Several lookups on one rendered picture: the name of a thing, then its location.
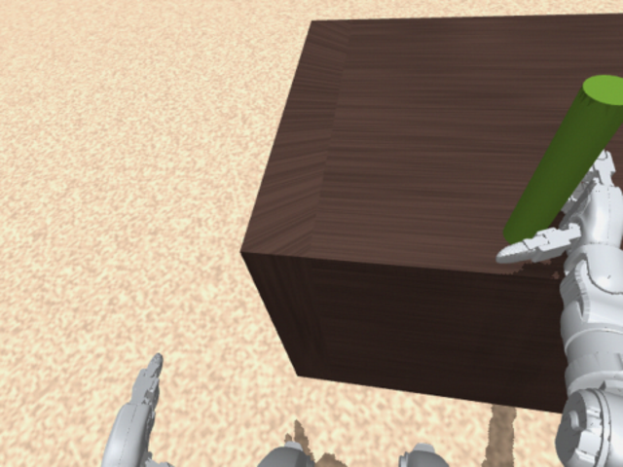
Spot right robot hand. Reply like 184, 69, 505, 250
495, 150, 623, 264

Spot left robot hand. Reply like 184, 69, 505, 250
101, 353, 174, 467

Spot right robot arm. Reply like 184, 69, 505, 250
555, 244, 623, 467

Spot can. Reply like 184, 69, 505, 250
503, 75, 623, 244

